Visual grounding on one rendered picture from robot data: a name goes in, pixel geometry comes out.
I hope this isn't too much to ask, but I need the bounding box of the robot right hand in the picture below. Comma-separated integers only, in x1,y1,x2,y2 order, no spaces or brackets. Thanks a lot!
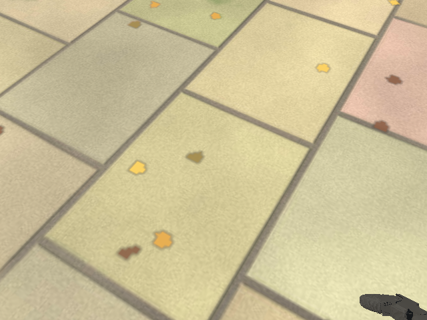
360,294,427,320

